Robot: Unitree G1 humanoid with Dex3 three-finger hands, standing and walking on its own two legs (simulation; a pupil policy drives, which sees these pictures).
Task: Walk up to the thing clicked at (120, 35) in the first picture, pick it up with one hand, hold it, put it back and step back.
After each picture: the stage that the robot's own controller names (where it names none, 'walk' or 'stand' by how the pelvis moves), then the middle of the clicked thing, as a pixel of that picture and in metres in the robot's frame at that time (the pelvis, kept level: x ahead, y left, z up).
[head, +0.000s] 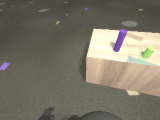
stand; (119, 41) +0.85 -0.26 -0.04
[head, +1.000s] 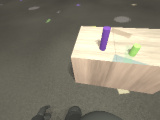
rise first; (104, 39) +0.78 -0.06 +0.00
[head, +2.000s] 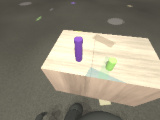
rise first; (78, 50) +0.58 +0.19 -0.01
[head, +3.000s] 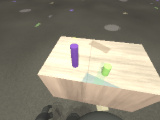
stand; (74, 56) +0.56 +0.19 -0.03
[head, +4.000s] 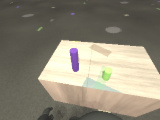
stand; (74, 60) +0.53 +0.18 -0.04
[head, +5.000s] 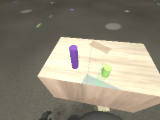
stand; (74, 58) +0.54 +0.19 -0.04
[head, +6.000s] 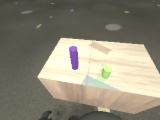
stand; (74, 59) +0.53 +0.19 -0.04
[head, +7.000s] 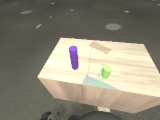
stand; (74, 58) +0.53 +0.19 -0.04
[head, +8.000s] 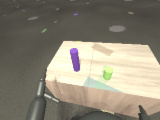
rise first; (75, 60) +0.52 +0.21 -0.03
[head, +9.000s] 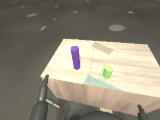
go down; (75, 58) +0.54 +0.20 -0.03
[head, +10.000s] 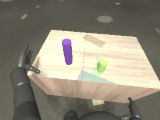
go down; (67, 53) +0.54 +0.19 -0.01
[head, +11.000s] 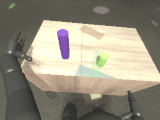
go down; (64, 46) +0.54 +0.19 +0.03
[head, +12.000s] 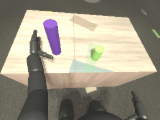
close in; (54, 40) +0.54 +0.21 +0.05
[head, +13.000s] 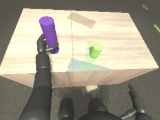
close; (51, 38) +0.55 +0.21 +0.07
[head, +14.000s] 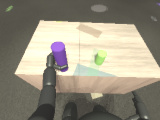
lift; (61, 59) +0.41 +0.19 +0.06
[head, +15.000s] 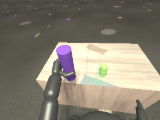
lift; (68, 65) +0.31 +0.16 +0.17
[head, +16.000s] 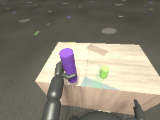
hold; (70, 68) +0.32 +0.15 +0.14
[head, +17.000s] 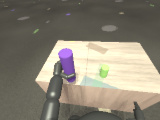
crouch; (68, 67) +0.32 +0.16 +0.13
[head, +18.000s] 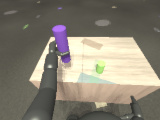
crouch; (63, 46) +0.46 +0.18 +0.17
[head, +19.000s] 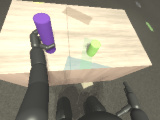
lower; (47, 37) +0.53 +0.21 +0.07
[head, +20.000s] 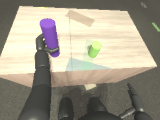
lower; (52, 41) +0.52 +0.19 +0.07
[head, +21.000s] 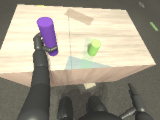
lower; (50, 40) +0.52 +0.20 +0.07
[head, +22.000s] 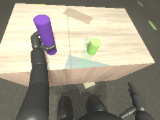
lower; (48, 39) +0.53 +0.20 +0.08
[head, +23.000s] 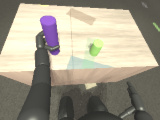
loosen; (52, 39) +0.52 +0.19 +0.08
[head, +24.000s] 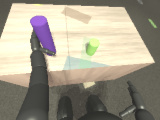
withdraw; (46, 40) +0.52 +0.20 +0.07
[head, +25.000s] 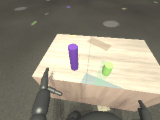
sink last; (73, 58) +0.49 +0.18 +0.01
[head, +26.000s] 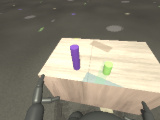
stand; (75, 58) +0.52 +0.19 +0.01
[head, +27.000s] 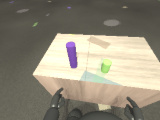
stand; (72, 56) +0.51 +0.19 +0.02
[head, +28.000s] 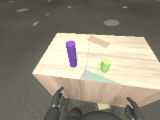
stand; (72, 55) +0.51 +0.20 +0.03
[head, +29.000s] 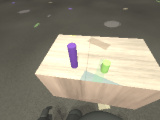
stand; (73, 57) +0.52 +0.19 +0.00
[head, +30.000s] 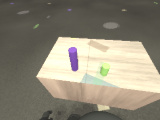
walk; (73, 60) +0.51 +0.19 -0.04
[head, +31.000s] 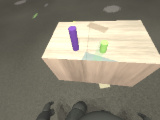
walk; (74, 39) +0.68 +0.22 -0.02
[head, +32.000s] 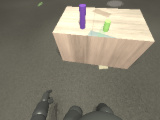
walk; (82, 17) +1.01 +0.17 -0.01
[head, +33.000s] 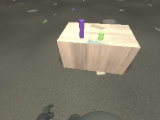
stand; (81, 29) +1.12 +0.21 -0.03
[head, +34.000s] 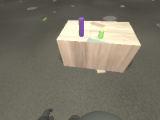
stand; (81, 27) +1.12 +0.20 -0.04
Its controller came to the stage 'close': yes
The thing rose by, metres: 0.20
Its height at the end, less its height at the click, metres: +0.00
